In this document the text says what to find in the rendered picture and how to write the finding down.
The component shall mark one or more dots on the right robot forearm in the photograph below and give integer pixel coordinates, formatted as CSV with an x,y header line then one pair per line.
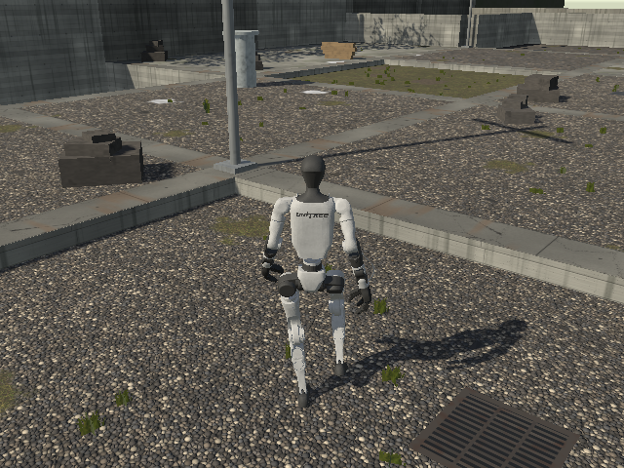
x,y
358,267

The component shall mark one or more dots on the left robot forearm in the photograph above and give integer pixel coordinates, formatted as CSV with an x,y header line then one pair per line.
x,y
268,255

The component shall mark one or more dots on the right robot hand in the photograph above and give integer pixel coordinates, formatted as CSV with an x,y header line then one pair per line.
x,y
365,300

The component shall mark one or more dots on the robot shin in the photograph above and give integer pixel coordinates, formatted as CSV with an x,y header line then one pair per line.
x,y
298,362
338,332

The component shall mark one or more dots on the right robot shin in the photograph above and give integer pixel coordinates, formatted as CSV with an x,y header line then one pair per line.
x,y
338,332

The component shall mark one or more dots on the left robot upper arm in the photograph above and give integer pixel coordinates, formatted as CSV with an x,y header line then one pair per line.
x,y
281,207

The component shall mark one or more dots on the left robot hand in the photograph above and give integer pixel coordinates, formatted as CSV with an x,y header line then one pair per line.
x,y
275,268

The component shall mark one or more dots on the left robot shin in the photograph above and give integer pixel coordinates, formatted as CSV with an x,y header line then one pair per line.
x,y
298,362

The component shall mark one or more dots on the right robot upper arm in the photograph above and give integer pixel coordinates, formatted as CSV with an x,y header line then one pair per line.
x,y
343,207

